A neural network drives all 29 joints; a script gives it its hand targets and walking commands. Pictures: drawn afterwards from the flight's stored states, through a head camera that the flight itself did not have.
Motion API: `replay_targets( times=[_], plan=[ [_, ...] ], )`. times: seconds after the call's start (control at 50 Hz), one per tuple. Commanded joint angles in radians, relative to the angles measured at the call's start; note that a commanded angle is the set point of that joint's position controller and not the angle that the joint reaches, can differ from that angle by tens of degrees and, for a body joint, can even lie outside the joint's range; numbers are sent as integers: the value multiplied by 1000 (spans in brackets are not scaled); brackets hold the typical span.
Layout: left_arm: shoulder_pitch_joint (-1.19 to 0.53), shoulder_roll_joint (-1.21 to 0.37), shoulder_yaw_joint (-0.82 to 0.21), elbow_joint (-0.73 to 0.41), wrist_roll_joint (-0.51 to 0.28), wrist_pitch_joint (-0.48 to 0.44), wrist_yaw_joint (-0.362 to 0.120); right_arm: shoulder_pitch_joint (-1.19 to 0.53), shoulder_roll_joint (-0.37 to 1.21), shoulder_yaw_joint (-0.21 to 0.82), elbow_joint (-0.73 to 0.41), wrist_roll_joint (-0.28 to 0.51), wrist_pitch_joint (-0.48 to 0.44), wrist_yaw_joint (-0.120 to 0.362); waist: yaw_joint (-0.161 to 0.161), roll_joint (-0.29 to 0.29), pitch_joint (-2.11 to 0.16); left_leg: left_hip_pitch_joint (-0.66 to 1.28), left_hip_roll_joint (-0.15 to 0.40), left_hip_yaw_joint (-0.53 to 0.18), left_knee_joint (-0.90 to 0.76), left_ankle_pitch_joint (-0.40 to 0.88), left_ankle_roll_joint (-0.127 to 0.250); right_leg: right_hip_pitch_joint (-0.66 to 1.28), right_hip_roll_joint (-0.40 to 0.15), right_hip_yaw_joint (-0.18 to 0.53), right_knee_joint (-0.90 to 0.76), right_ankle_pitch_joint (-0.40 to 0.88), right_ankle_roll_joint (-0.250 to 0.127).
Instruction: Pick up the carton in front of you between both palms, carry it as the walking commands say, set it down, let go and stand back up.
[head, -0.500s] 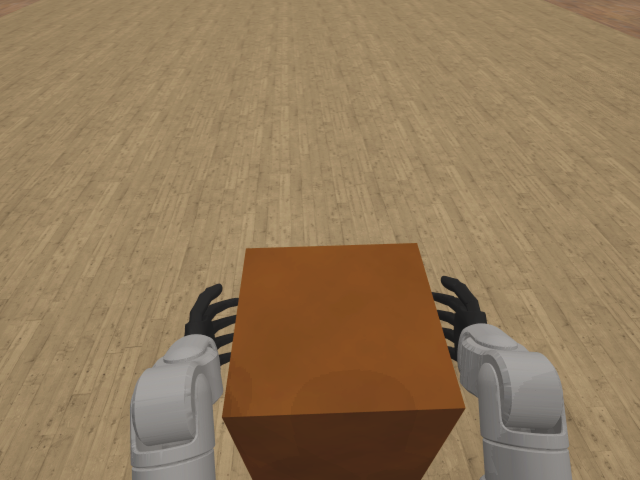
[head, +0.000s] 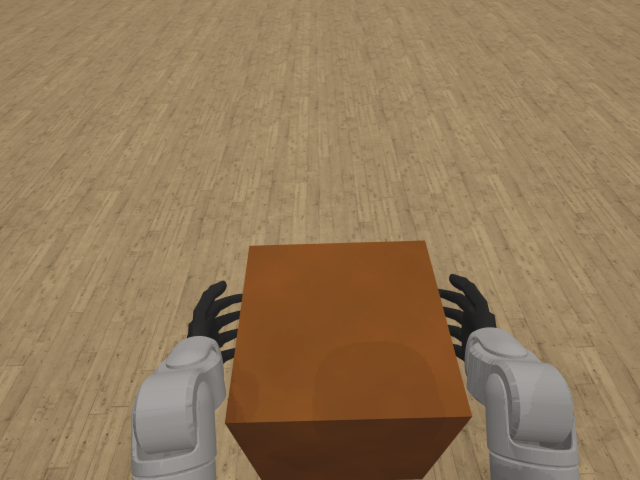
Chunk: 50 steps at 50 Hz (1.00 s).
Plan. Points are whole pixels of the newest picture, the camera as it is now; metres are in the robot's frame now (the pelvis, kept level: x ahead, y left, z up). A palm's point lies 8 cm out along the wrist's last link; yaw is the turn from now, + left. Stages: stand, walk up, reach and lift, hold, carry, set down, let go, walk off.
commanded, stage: carry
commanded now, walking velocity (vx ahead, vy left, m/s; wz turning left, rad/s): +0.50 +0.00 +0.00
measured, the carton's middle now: (340, 368) +0.27 +0.00 +0.01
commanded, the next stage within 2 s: none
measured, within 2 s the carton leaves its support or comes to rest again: neither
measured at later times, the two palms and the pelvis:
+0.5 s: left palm (235, 165) +0.60 +0.17 +0.09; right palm (410, 157) +0.59 -0.13 +0.10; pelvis +0.33 +0.02 +0.00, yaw -2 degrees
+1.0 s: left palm (257, 108) +0.82 +0.15 +0.09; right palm (397, 100) +0.82 -0.15 +0.09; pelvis +0.56 +0.00 -0.01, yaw -1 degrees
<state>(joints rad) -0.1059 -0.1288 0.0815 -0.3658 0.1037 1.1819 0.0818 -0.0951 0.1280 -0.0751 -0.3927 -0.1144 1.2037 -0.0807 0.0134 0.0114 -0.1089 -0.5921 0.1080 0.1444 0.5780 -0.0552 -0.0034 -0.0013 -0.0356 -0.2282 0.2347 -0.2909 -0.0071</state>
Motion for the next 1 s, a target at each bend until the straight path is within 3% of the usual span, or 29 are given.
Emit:
replay_targets(
  times=[0.0, 0.04, 0.06, 0.08, 0.1, 0.12, 0.14, 0.18, 0.22, 0.3, 0.36, 0.44, 0.5, 0.54, 0.56, 0.58, 0.6, 0.62, 0.64, 0.66, 0.68, 0.7, 0.76, 0.82, 0.86, 0.88, 0.9, 0.92, 0.98],
  plan=[
    [-440, -837, -682, -80, -398, 27, -256, -470, 856, 697, -66, 392, 7, 229, 7, -158, -96, 44, -31, 50, -74, 34, 20, 105, -217, 81, -18, 423, -86],
    [-445, -812, -674, -66, -390, 45, -252, -470, 831, 680, -48, 392, 25, 233, -4, -158, -120, 201, -77, 105, -127, -18, 34, 81, -198, 31, 126, 559, -56],
    [-452, -802, -673, -64, -389, 54, -250, -461, 821, 669, -29, 390, 32, 235, -19, -118, -173, 390, -122, 152, -145, -62, 34, 10, -157, -25, 291, 599, -29],
    [-466, -788, -671, -61, -387, 61, -248, -454, 813, 659, -13, 387, 38, 238, -41, -43, -242, 626, -21, 15, -147, -128, 44, -156, -131, -18, 493, 443, 4],
    [-498, -801, -680, -76, -396, 74, -245, -465, 795, 639, 15, 375, 35, 243, -46, 215, -348, 870, 268, -469, -245, -290, 194, -465, -20, 15, 834, 194, 61],
    [-518, -805, -685, -73, -400, 76, -248, -449, 828, 639, 39, 385, 32, 245, -41, 315, -325, 906, 330, -672, -363, -159, 246, -664, 51, 114, 999, -176, 52],
    [-534, -843, -689, -49, -400, 70, -252, -477, 858, 646, 17, 398, 28, 247, -39, 229, -302, 867, 320, -556, -333, -27, 237, -702, -16, 195, 1089, -178, 24],
    [-551, -903, -693, -41, -405, 49, -257, -529, 932, 663, -8, 415, 13, 252, -32, 45, -275, 724, 267, -369, -309, 87, 166, -679, -93, 227, 1023, -76, -4],
    [-565, -954, -708, -46, -408, 32, -254, -566, 963, 676, -26, 428, 0, 257, -23, 74, -273, 627, 224, -245, -359, -5, 116, -609, -104, 206, 907, 16, 1],
    [-535, -959, -718, -72, -391, 13, -233, -543, 948, 686, -59, 445, -8, 267, -26, 126, -231, 638, 190, -137, -430, -44, 132, -656, -99, 146, 707, 117, 29],
    [-510, -928, -713, -89, -383, 23, -224, -517, 907, 679, -73, 441, 2, 264, -28, 119, -189, 681, 159, -77, -424, 62, 135, -682, -87, 104, 533, 190, 39],
    [-468, -887, -701, -64, -379, 48, -230, -460, 862, 657, -34, 406, 21, 256, -32, 126, -119, 712, 135, -5, -391, 236, 120, -634, -47, 41, 341, 273, 21],
    [-475, -868, -692, -40, -386, 59, -242, -451, 854, 648, -6, 384, 26, 252, -32, 149, -98, 715, 117, 57, -284, 492, 70, -497, 1, -9, 241, 357, 6],
    [-466, -871, -686, -16, -387, 58, -252, -460, 854, 648, 5, 382, 28, 251, -7, 124, -148, 639, 66, 122, -67, 561, 6, -226, 56, -60, 119, 444, 7],
    [-478, -871, -680, -14, -386, 57, -257, -467, 853, 650, 13, 383, 26, 252, 2, 84, -189, 522, 40, 107, 68, 401, -32, -41, -21, 5, 113, 574, 9],
    [-481, -868, -674, -2, -381, 56, -262, -491, 863, 660, 8, 386, 27, 252, 10, -117, -317, 326, -2, 69, 314, -42, -54, 228, -275, 250, 247, 989, -63],
    [-448, -875, -657, 46, -380, 43, -265, -491, 872, 676, 6, 394, 31, 250, 18, -284, -424, 108, -124, -10, 557, -494, -67, 423, -408, 505, 206, 1113, -233],
    [-425, -906, -659, 39, -394, 28, -268, -478, 887, 679, 17, 392, 19, 251, 6, -229, -426, 92, -97, -105, 634, -524, -51, 329, -412, 475, 143, 1019, -245],
    [-441, -946, -666, 25, -396, 13, -269, -515, 924, 693, 1, 396, 5, 253, 6, -197, -414, 87, -63, -136, 600, -496, -25, 271, -370, 399, 124, 935, -221],
    [-463, -983, -670, 11, -395, 0, -270, -547, 955, 709, -15, 404, -8, 254, 1, -131, -377, 113, -18, -148, 494, -466, -13, 180, -341, 318, 106, 890, -180],
    [-481, -1007, -674, 0, -397, -11, -269, -567, 987, 722, -26, 418, -19, 255, -5, -113, -349, 166, 12, -149, 317, -434, -13, 101, -305, 250, 80, 804, -133],
    [-491, -1021, -677, -16, -403, -20, -269, -569, 1006, 732, -38, 427, -29, 253, -7, -121, -339, 237, -14, -109, 208, -426, -19, 44, -275, 208, 57, 732, -114],
    [-439, -1015, -688, -42, -405, -34, -272, -500, 1015, 745, -51, 419, -54, 242, -3, -151, -370, 314, -53, -55, 22, -368, -23, 46, -263, 159, 66, 658, -128],
    [-412, -980, -699, -64, -400, -40, -273, -459, 990, 743, -71, 402, -60, 238, -9, -140, -373, 402, -33, -11, -141, -116, -25, -3, -228, 94, 126, 592, -104],
    [-425, -951, -702, -82, -396, -34, -271, -470, 958, 737, -93, 403, -49, 242, -9, -99, -337, 498, 19, -22, -223, 62, -25, -103, -187, 82, 164, 381, -53],
    [-430, -930, -699, -82, -390, -26, -270, -476, 938, 730, -94, 405, -38, 244, -8, -49, -326, 516, 88, -80, -211, 122, -22, -152, -166, 75, 177, 246, -24],
    [-457, -914, -707, -98, -397, -13, -268, -491, 921, 720, -81, 400, -33, 246, -3, 15, -284, 459, 105, -98, -156, 147, -6, -149, -129, 96, 157, 213, -2],
    [-479, -898, -705, -94, -400, 0, -267, -496, 911, 709, -69, 400, -23, 247, -7, 47, -254, 437, 104, -90, -146, 165, -1, -142, -140, 104, 173, 236, 4],
    [-467, -850, -690, -43, -394, 38, -261, -443, 869, 671, 14, 384, 8, 249, -12, 42, -239, 432, 92, -87, -110, 326, 5, -131, -145, 109, 257, 455, 9]
  ],
)
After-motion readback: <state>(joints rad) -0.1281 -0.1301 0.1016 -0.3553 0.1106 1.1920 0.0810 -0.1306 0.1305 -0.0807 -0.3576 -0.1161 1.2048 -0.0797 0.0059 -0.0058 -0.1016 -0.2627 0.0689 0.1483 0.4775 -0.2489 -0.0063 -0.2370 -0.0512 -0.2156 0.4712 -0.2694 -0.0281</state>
